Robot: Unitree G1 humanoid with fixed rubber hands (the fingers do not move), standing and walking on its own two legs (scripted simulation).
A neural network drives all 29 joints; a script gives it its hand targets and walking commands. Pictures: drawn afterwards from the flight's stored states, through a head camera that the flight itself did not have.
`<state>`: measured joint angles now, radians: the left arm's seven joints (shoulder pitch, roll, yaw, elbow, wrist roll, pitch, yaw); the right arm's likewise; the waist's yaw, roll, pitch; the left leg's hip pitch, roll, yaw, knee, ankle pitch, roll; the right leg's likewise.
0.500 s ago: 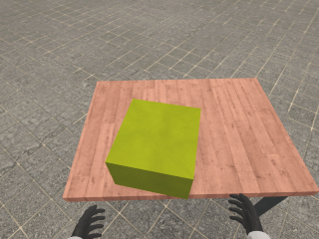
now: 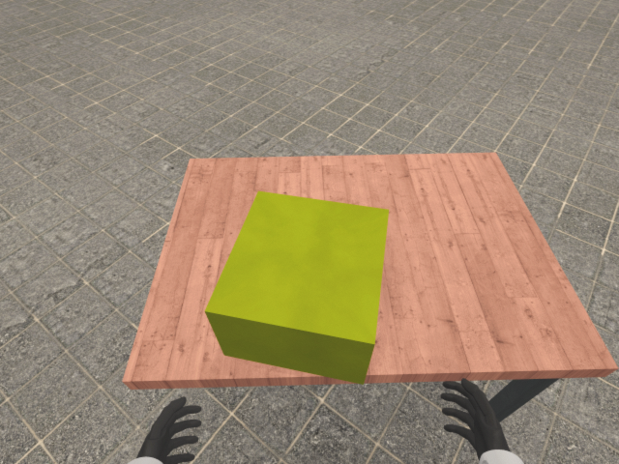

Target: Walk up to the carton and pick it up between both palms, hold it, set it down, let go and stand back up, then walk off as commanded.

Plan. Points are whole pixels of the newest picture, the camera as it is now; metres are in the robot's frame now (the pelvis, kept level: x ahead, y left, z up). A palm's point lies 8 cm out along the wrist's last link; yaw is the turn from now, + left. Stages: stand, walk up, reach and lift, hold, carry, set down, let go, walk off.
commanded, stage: let go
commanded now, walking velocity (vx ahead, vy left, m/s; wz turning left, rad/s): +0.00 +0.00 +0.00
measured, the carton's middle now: (307, 281) +0.45 +0.03 -0.14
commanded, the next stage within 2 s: stand in 0.06 s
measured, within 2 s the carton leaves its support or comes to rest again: neither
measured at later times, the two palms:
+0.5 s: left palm out of the picture +0.10 +0.30 -0.09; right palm out of the picture +0.12 -0.28 -0.09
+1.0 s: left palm out of the picture +0.08 +0.30 -0.10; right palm out of the picture +0.10 -0.28 -0.09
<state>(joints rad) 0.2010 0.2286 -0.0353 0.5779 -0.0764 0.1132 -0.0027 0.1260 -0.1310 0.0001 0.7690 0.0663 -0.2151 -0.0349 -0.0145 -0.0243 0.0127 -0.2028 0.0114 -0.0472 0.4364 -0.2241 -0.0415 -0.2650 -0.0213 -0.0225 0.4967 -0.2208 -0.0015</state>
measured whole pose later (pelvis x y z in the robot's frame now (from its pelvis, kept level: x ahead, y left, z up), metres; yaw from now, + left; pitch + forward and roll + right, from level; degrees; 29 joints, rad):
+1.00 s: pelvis -0.02 +0.02 +0.00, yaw +0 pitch -3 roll +0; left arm 0.31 0.37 -0.04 0.72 -0.01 -0.01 -0.01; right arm 0.13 -0.35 0.00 0.92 0.06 -0.02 0.02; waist -0.01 -0.02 0.01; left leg -0.21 0.01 -0.05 0.52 -0.25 -0.03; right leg -0.24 -0.02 -0.02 0.50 -0.20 0.00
